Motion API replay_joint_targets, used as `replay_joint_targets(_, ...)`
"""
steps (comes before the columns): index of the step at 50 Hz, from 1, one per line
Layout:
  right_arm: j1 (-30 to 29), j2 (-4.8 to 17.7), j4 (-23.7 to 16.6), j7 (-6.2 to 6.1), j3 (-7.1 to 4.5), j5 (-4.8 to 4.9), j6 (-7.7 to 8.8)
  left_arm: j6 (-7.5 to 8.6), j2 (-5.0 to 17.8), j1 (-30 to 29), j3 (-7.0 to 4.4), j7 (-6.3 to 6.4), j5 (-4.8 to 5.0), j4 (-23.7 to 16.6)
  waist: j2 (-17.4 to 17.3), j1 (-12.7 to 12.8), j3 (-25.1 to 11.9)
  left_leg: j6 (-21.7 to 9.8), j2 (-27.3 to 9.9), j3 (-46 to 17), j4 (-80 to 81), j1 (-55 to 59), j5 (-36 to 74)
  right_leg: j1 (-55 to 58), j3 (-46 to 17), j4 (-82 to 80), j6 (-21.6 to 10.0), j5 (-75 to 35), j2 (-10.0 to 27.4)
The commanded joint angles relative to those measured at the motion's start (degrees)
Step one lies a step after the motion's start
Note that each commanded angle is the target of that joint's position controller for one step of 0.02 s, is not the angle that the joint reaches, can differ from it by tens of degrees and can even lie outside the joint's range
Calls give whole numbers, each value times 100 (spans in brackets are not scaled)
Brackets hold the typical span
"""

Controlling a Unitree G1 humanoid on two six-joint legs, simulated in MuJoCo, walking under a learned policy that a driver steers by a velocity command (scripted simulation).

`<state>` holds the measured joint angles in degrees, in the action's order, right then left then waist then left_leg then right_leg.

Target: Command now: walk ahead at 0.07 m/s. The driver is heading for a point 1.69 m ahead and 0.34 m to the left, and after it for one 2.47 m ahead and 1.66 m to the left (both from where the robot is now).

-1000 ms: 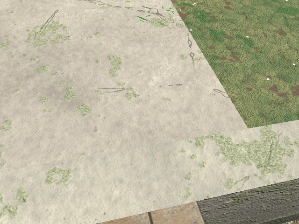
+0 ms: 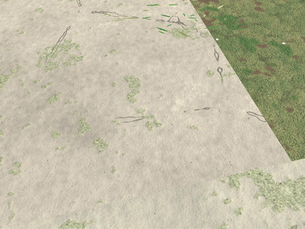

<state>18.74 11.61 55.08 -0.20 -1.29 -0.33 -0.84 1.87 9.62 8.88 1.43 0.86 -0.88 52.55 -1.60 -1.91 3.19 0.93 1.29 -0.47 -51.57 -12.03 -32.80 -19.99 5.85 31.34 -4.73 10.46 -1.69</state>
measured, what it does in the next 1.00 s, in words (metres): steps on the spot: left foot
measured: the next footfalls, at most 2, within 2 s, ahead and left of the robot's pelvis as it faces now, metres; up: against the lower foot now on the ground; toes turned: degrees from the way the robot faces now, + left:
left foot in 0.18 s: +0.08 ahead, +0.13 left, +0.00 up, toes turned +0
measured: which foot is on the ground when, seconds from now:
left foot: up 0.00-0.16, down 0.18-1.00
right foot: down 0.00-1.00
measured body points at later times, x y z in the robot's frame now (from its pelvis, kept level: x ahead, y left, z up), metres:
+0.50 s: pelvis +0.06 +0.02 +0.01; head +0.07 +0.02 +0.46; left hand +0.10 +0.24 -0.14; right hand +0.08 -0.21 -0.14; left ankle +0.04 +0.13 -0.73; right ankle +0.07 -0.08 -0.73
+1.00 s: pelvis +0.08 +0.03 +0.02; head +0.08 +0.03 +0.47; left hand +0.10 +0.24 -0.14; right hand +0.09 -0.20 -0.14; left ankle +0.04 +0.13 -0.73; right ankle +0.07 -0.08 -0.73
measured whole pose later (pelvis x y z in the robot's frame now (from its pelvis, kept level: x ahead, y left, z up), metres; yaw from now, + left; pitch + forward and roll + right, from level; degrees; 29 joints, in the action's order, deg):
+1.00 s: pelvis +0.08 +0.03 +0.02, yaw -1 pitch -1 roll +0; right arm 15.5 9.4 61.4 -2.4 -0.3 -1.4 0.4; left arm 0.8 8.1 14.9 1.2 3.0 -0.9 62.4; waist 0.1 -0.6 1.1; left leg -1.3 1.2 1.0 -22.7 -6.2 -15.8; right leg -10.6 3.2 24.2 -1.3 13.0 0.0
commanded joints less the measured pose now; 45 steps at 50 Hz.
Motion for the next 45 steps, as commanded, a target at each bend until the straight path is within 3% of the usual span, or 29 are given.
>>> replay_joint_targets(1,213,363,-106,67,-31,-106,-105,-22,651,283,-107,41,39,-92,509,58,-229,207,-398,-263,-134,-783,215,814,-2011,-1893,-818,-1347,1693)
replay_joint_targets(3,359,264,54,90,15,-92,-112,-13,540,223,-58,47,-22,-8,621,-64,-327,196,-336,-113,469,-181,533,538,-1439,-1893,-514,-1175,1273)
replay_joint_targets(5,358,202,134,48,55,-73,-116,-10,598,258,-67,17,-45,75,597,-83,-415,161,-300,-25,1156,67,690,550,-1242,-1800,-421,-774,1110)
replay_joint_targets(8,384,162,260,-6,109,-109,-108,-90,785,187,-138,-27,13,170,585,-189,-268,16,-262,182,2336,529,1765,136,-1264,-1779,-226,1067,927)
replay_joint_targets(10,258,364,214,-19,121,-174,-56,-129,809,246,-180,-53,38,236,412,-187,2,-93,-554,-226,2825,592,1822,-297,-1304,-1850,103,2026,822)
replay_joint_targets(11,42,595,190,-46,88,-149,-23,-178,701,310,-189,-61,77,237,-81,22,319,-175,-555,-427,2911,-163,1263,12,-1048,-1740,214,1558,553)
replay_joint_targets(12,-104,587,191,-73,99,-146,22,-184,577,444,-155,-62,36,320,-375,143,395,-205,-629,-537,3146,-548,1178,465,-897,-1454,247,936,507)
replay_joint_targets(13,-177,482,193,-96,132,-133,77,-167,460,609,-128,-57,3,433,-432,239,339,-197,-676,-582,3290,-698,1325,850,-816,-1246,262,380,485)
replay_joint_targets(17,-87,411,259,-150,151,-43,219,-71,509,797,-114,-31,-22,673,-33,268,-93,-208,-634,-482,3244,-271,2300,1305,-823,-1045,252,-609,597)
replay_joint_targets(20,0,443,307,-148,136,-64,233,-55,464,707,-81,3,1,729,102,199,-138,-222,-634,-455,3222,-52,2562,1246,-801,-1024,272,-765,617)
replay_joint_targets(24,57,478,371,-177,96,-67,242,-26,472,715,-75,53,-14,786,110,153,-183,-226,-636,-446,3191,95,2913,1209,-792,-940,262,-935,661)
replay_joint_targets(25,8,340,361,-180,128,-106,228,-25,423,722,-60,75,7,797,124,165,-212,-242,-640,-436,3196,97,2980,1242,-783,-944,269,-959,659)
replay_joint_targets(28,6,387,364,-197,94,-87,213,-31,397,732,-49,128,20,838,170,143,-187,-244,-633,-417,3199,99,3074,1277,-801,-932,272,-1107,675)
replay_joint_targets(45,-16,284,507,-232,28,-110,154,-75,285,857,-74,224,-2,874,184,134,-126,-270,-597,-345,3257,124,2968,1269,-849,-951,239,-1116,732)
